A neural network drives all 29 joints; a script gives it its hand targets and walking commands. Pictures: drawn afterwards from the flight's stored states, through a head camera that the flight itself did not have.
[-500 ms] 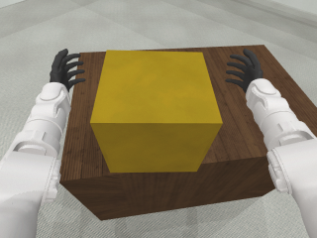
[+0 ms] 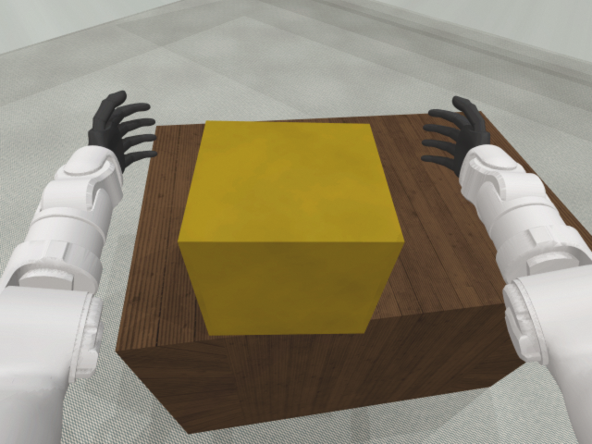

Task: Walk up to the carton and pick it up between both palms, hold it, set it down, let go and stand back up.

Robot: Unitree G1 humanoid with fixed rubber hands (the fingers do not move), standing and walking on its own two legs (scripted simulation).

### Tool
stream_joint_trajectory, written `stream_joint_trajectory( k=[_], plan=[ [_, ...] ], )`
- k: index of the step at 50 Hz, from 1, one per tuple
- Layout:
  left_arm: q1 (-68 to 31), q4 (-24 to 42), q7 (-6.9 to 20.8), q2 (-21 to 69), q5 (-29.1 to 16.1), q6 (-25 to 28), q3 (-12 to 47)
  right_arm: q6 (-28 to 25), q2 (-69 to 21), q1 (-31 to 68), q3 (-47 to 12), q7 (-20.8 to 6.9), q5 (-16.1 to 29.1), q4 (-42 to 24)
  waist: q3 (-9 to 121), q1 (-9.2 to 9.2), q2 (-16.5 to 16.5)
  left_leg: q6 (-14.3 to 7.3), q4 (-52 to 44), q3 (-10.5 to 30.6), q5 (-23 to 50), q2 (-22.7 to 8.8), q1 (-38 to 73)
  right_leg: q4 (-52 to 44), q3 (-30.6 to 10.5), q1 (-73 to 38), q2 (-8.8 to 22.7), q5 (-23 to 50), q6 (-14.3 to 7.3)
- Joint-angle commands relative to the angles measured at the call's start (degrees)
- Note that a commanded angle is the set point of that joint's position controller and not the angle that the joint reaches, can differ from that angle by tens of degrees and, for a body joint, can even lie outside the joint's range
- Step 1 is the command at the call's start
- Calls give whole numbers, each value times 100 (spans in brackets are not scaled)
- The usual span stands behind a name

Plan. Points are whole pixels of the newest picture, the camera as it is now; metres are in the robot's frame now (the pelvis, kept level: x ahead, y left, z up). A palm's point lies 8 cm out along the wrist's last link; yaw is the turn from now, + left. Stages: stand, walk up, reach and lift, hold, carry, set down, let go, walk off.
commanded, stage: set down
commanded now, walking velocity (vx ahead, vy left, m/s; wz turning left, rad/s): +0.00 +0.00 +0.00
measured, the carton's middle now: (288, 231) +0.47 +0.01 +0.01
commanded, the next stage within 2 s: none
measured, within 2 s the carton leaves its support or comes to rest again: neither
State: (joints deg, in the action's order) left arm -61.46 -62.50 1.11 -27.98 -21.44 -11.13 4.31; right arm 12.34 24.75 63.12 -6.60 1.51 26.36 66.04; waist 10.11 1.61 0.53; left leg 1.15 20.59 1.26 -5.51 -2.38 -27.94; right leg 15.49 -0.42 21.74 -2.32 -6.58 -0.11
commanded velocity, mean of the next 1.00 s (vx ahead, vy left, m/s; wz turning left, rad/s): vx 0.00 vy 0.00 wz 0.00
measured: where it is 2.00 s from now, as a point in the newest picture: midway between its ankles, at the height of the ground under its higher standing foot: outside the picture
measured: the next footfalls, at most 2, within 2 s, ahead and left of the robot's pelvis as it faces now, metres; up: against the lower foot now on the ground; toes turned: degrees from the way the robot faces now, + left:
none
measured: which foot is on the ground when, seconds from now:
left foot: down 0.00-1.00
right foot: down 0.00-1.00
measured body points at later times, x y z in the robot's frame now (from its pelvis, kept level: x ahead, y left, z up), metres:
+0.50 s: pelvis +0.01 +0.00 +0.00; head +0.02 +0.01 +0.45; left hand +0.41 +0.24 +0.10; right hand +0.41 -0.23 +0.10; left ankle +0.04 +0.13 -0.74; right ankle +0.00 -0.12 -0.74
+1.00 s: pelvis +0.03 +0.00 +0.01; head +0.02 +0.01 +0.46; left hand +0.34 +0.25 +0.03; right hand +0.34 -0.23 +0.04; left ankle +0.04 +0.13 -0.74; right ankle +0.00 -0.12 -0.74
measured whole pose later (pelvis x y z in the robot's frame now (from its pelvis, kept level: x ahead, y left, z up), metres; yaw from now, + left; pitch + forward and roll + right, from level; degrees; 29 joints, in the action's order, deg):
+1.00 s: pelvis +0.03 +0.00 +0.01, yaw -1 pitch +2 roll -1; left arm -9.9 -36.3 3.0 -18.4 -15.0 8.3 -2.3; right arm -6.4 15.5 11.3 -2.1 2.1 19.5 35.9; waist 4.2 -0.3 0.7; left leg 1.3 18.7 -0.5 -9.0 -2.4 -12.0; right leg 12.7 -2.1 6.0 -2.1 -9.0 -0.5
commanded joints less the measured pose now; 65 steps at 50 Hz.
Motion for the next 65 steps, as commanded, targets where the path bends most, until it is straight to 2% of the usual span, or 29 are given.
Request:
stream_joint_trajectory(
  k=[1,7,11,17,24,29,37,46,55,65],
  plan=[
    [-1517,1137,154,-722,305,500,-430,-448,897,1286,352,29,-148,-1133,2698,3,-397,203,229,-97,1903,251,2933,-189,211,-676,-15,1605,94],
    [-1175,2354,57,-765,173,975,-612,-914,929,971,791,7,-413,-2364,2878,-32,-533,345,227,-157,1817,246,3315,-253,281,-360,-163,1403,31],
    [-919,2871,-44,-825,29,1033,-678,-1016,920,852,868,15,-480,-2848,3168,-63,-463,307,283,-202,1725,233,3316,-161,263,-354,-190,1433,68],
    [-6,2795,41,-765,239,1009,-917,-1035,678,34,657,119,-415,-2731,2885,-124,-204,159,262,-267,1733,291,3090,-121,134,-775,-106,1581,172],
    [1037,2629,213,-466,586,1103,-1066,-1162,339,-1020,638,194,-490,-2761,1859,-131,-117,136,28,-307,1305,352,2929,-328,95,-1033,-24,1105,148],
    [1476,3035,189,-348,594,1314,-1016,-1336,233,-1524,804,144,-614,-3211,1572,-113,-276,200,-9,-316,1236,327,3056,-401,128,-956,-52,875,62],
    [2352,3744,132,-269,533,1671,-987,-1659,202,-2423,847,95,-623,-3826,1567,-119,-379,279,70,-328,1719,311,3198,-322,81,-1192,-114,1396,19],
    [3584,3601,190,27,643,2125,-945,-2066,-7,-3676,733,66,-680,-3878,988,-171,-242,320,21,-345,1781,300,3166,-403,-21,-1305,-48,1344,-3],
    [4336,3376,170,163,570,2908,-779,-2650,-215,-4485,707,0,-886,-4035,485,-228,-229,338,-23,-387,1354,274,2890,-296,-94,-1232,-6,903,-16],
    [5063,2934,121,238,496,3746,-633,-3442,-372,-5153,571,-127,-974,-3588,268,-257,-149,343,142,-466,1130,298,2510,92,-213,-1169,-22,740,43]
  ],
)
